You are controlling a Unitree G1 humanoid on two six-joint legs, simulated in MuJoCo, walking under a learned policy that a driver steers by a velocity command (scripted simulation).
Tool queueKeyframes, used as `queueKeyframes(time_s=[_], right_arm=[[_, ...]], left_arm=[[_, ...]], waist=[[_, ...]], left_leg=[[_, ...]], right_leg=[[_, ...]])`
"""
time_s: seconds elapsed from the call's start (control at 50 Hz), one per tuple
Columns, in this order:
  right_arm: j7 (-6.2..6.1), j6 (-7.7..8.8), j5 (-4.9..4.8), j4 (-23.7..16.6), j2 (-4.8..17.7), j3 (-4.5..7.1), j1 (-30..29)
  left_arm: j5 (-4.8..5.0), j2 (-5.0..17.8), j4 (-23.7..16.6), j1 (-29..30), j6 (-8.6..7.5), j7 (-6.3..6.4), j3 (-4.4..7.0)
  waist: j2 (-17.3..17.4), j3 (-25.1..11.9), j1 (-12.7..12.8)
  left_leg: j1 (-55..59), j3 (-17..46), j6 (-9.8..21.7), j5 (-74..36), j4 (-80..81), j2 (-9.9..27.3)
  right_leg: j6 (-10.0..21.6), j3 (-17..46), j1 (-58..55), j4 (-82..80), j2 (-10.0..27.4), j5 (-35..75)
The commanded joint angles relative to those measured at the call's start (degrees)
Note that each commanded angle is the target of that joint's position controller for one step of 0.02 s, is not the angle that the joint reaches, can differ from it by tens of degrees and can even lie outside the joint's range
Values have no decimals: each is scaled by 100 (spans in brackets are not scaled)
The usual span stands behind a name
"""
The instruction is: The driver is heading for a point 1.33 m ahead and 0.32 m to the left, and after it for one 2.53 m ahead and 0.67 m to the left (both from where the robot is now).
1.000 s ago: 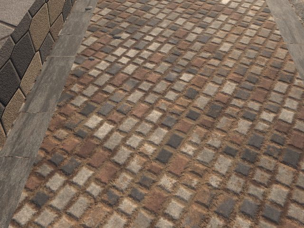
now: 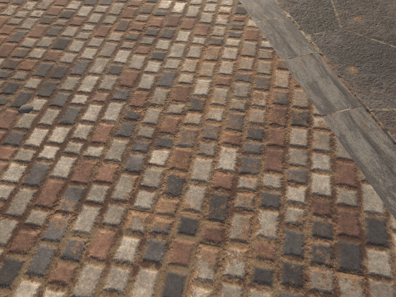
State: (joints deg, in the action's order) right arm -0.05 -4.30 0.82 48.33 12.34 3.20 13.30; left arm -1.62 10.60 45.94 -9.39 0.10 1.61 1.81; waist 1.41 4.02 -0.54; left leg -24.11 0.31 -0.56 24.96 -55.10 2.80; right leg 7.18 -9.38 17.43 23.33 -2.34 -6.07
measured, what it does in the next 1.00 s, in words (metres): steps on the spot, turning left: left foot, then right foot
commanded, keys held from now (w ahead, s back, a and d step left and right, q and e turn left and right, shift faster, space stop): q+shift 0.54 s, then shift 0.04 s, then e+shift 0.42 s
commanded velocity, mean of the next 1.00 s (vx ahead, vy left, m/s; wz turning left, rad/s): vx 0.01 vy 0.00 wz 0.38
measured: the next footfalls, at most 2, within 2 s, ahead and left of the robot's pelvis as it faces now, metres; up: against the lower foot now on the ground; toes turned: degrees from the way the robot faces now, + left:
left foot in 0.22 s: -0.02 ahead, +0.12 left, +0.00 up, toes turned +16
right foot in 0.70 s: +0.14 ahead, -0.02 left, +0.00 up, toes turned +35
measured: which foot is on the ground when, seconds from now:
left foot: up 0.00-0.20, down 0.22-0.70, up 0.72-1.00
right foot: down 0.00-0.22, up 0.24-0.68, down 0.70-1.00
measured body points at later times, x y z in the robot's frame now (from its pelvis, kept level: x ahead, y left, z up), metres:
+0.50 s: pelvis -0.01 +0.04 +0.01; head +0.02 +0.09 +0.45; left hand +0.02 +0.36 -0.11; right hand +0.20 -0.20 -0.08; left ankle -0.06 +0.11 -0.74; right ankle +0.08 -0.09 -0.67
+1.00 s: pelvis +0.02 +0.03 +0.01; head +0.08 +0.03 +0.45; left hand -0.01 +0.33 -0.10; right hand +0.28 -0.16 -0.10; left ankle -0.06 +0.14 -0.69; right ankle +0.10 -0.04 -0.74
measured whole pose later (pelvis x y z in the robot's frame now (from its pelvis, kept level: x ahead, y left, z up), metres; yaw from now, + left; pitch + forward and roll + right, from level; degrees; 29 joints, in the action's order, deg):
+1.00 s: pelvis +0.02 +0.03 +0.01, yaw +20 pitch +2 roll +2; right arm -0.9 -2.4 0.8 37.9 17.7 2.6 6.7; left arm -0.2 17.6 41.6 -14.8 2.6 -1.5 4.6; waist 1.0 4.6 2.0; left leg -20.0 5.8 -2.3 26.8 -45.8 -4.6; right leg 2.3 12.7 17.6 24.1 -6.3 -7.3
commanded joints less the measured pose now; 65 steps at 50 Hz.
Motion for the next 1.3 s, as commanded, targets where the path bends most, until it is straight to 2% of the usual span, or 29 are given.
queueKeyframes(time_s=[0.02,0.14,0.2,0.22,0.24,0.26,0.28,0.32,0.36,0.4,0.56,0.66,0.68,0.7,0.72,0.74,0.78,0.82,0.88,1.0,1.08,1.1,1.12,1.14,1.16,1.18,1.2,1.24,1.3], right_arm=[[107,-15,6,-439,554,161,-17],[284,-29,-50,-661,538,202,228],[358,-5,-93,-675,559,238,669],[319,33,-22,-636,730,285,873],[207,87,60,-761,1316,386,881],[86,103,97,-817,1891,540,988],[-18,126,89,-814,1743,538,799],[-45,146,10,-1029,1539,472,73],[-6,193,-82,-1171,1293,413,24],[33,230,-105,-1167,1320,433,297],[41,149,-2,-1401,1640,540,412],[9,143,-25,-1478,1256,335,-120],[-30,166,-76,-1472,1046,221,-221],[-58,204,-11,-1398,592,46,45],[-56,194,71,-1288,598,40,676],[-98,121,70,-1198,996,121,588],[-108,186,57,-1213,1228,174,-29],[-58,239,14,-1326,1247,180,-270],[-66,247,16,-1353,1032,108,-362],[-113,281,-18,-1424,915,20,-599],[-215,369,-37,-1253,983,17,-75],[-250,405,-12,-1128,1022,28,353],[-315,425,34,-1113,1519,141,587],[-308,426,73,-1292,2199,262,205],[-270,412,195,-1340,2029,239,-329],[-245,447,188,-1368,1644,129,-517],[-202,499,161,-1369,1437,61,-646],[-165,593,111,-1375,1385,34,-497],[-95,742,109,-1198,1480,82,163]], left_arm=[[-7,973,-351,-104,47,70,261],[-50,1087,-458,26,78,61,325],[0,1235,-522,222,119,9,397],[24,1174,-474,112,143,-48,418],[54,821,-543,-131,183,-117,358],[59,778,-974,627,200,-71,284],[65,795,-993,765,195,-78,257],[55,950,-868,515,98,-89,295],[-70,1060,-782,292,73,-133,334],[-12,973,-870,331,90,-157,294],[78,1067,-1185,574,72,-110,172],[120,1030,-1010,-124,51,-50,133],[66,849,-974,-211,21,-39,70],[-31,820,-1028,5,-30,-26,-19],[-36,1239,-1168,429,-58,-42,-22],[12,1289,-1018,204,-24,-123,13],[98,1531,-940,124,31,-227,162],[136,1847,-796,-406,57,-218,329],[196,1768,-771,-478,81,-243,443],[118,1682,-827,-479,221,-321,607],[102,1733,-974,-47,282,-361,672],[143,1705,-1023,133,299,-344,678],[193,1443,-1122,159,286,-303,617],[199,1003,-1225,-73,261,-261,503],[-10,1587,-1197,223,231,-259,580],[-15,1672,-1140,151,222,-356,616],[-30,1591,-1059,-51,223,-458,584],[-31,1511,-933,-315,256,-624,533],[-8,1428,-1132,181,264,-709,449]], waist=[[-714,-674,145],[-769,-800,103],[-541,-762,-182],[62,-456,-285],[1508,-157,-137],[1439,295,-358],[662,293,-160],[476,63,162],[438,-451,122],[292,-685,21],[664,-746,-242],[757,-862,24],[575,-835,162],[-168,-881,-33],[-1092,-735,-526],[-1325,-712,-359],[-1277,-346,-104],[-1301,-513,113],[-875,-724,66],[-996,-844,183],[-1112,-840,-73],[-940,-975,-351],[-31,-853,-490],[1501,-851,-279],[719,-292,-101],[467,-239,93],[506,-234,213],[681,-266,187],[480,-85,-114]], left_leg=[[2,-240,-43,50,108,24],[544,-625,180,274,997,-37],[1429,-678,477,-411,2412,-127],[1719,76,646,-698,3381,109],[1879,2356,1007,-1216,4108,1560],[1053,3351,1677,-2163,4288,1944],[1042,2619,1616,-2131,4144,1618],[1200,1880,1273,-2210,3933,924],[1718,1682,1284,-3443,3587,687],[2116,1770,1311,-4025,3377,656],[2191,2617,1361,-4008,2986,532],[1443,2378,856,-4172,2686,372],[1126,2295,619,-3295,2666,231],[937,1951,326,-1981,2397,-139],[671,1192,131,-52,2200,-794],[998,841,100,395,2447,-696],[865,576,82,-119,2374,-779],[157,482,-16,279,1563,-905],[-320,538,-173,387,585,-812],[-56,503,-143,142,1140,-823],[1243,449,91,-378,2535,-989],[2237,440,192,-611,3345,-903],[3120,1338,403,514,4213,22],[2910,3526,736,2156,4954,1851],[1870,3535,913,2267,4979,1913],[1581,3018,840,1991,4805,1579],[1624,2451,707,1612,4758,1269],[1756,1629,565,1233,4778,942],[2076,1222,536,1039,4797,1036]], right_leg=[[602,1166,-626,-1096,1833,-634],[406,669,-663,-866,2125,-819],[-137,175,-187,-271,2090,-1156],[-560,-139,401,558,1804,-1501],[-1027,-596,1677,2200,999,-2727],[-1146,410,2252,3054,247,-3044],[-1129,910,2170,3645,388,-2457],[-1038,1081,2142,3744,381,-1455],[-1022,1068,2103,4063,303,-1202],[-1048,1125,2188,3990,285,-1240],[-994,1285,1663,2382,22,-1515],[-716,951,-175,905,119,-1050],[-638,1039,-825,-73,235,-311],[-527,2113,-1204,-807,944,-164],[-126,3492,-1102,-849,1896,986],[387,3901,-631,-877,2001,922],[175,3499,-715,-634,1302,609],[216,3658,-1391,-492,1213,1060],[331,3686,-1580,-385,1087,1233],[409,4057,-1126,-506,816,162],[13,4292,-162,-485,530,-508],[-245,4127,597,-451,203,-2156],[-673,3374,1849,339,-470,-3393],[-802,2010,2496,2508,-1151,-2818],[-831,1920,2671,3254,-379,-1843],[-797,1879,2433,3714,-225,-1360],[-809,1756,2496,4126,-168,-1051],[-831,1453,2650,4787,-27,-782],[-883,1333,3187,4906,205,-442]])
Over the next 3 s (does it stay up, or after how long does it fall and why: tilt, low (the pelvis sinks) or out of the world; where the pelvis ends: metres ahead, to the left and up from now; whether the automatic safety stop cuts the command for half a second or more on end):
stays up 1.28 0.18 -0.03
